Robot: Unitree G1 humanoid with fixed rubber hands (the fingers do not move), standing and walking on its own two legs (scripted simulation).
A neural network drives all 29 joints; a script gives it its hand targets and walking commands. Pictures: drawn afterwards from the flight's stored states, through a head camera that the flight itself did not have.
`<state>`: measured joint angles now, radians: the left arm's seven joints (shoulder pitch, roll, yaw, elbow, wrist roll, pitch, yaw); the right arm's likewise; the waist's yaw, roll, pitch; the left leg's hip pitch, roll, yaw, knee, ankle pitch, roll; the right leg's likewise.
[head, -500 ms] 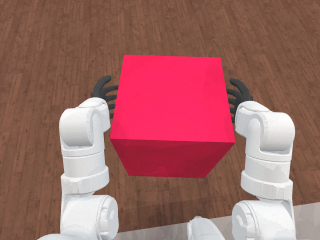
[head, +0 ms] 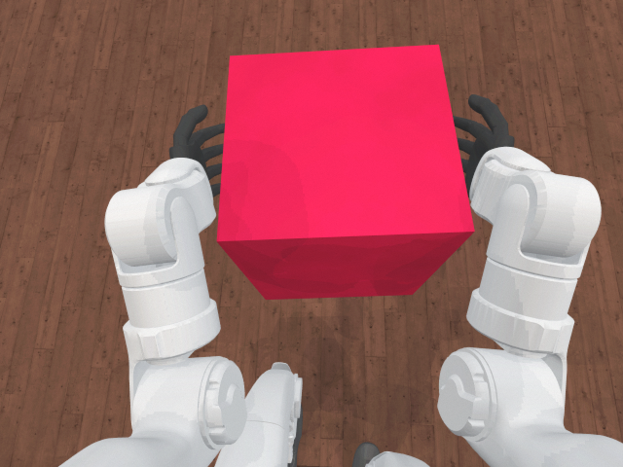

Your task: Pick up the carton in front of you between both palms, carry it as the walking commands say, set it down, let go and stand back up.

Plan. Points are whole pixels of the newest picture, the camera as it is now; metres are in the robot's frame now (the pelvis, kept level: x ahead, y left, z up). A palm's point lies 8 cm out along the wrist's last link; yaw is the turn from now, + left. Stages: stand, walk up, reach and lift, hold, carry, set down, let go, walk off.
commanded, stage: carry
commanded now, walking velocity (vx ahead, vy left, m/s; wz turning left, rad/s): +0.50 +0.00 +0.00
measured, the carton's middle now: (336, 195) +0.41 +0.03 +0.04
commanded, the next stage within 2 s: none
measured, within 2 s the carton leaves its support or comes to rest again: neither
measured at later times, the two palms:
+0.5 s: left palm out of the picture +0.74 +0.13 +0.22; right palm out of the picture +0.75 -0.17 +0.22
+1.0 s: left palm out of the picture +1.02 +0.27 +0.24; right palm out of the picture +1.07 -0.03 +0.23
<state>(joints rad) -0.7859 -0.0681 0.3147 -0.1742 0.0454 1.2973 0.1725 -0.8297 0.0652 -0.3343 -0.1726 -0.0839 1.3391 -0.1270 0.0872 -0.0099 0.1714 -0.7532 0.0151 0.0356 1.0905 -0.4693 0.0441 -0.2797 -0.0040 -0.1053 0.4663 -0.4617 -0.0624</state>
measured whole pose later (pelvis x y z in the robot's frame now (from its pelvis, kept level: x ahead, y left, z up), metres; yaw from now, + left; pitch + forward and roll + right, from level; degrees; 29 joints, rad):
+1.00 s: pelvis +0.67 +0.05 +0.11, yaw +12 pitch +2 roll +1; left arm -0.84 0.03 0.30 0.15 0.06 1.33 0.12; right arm -0.83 0.02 -0.24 0.12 -0.09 1.35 -0.15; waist -0.04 0.01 0.08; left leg -0.47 -0.04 0.18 0.66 -0.42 0.07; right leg -0.50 -0.01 0.02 1.44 -0.45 -0.05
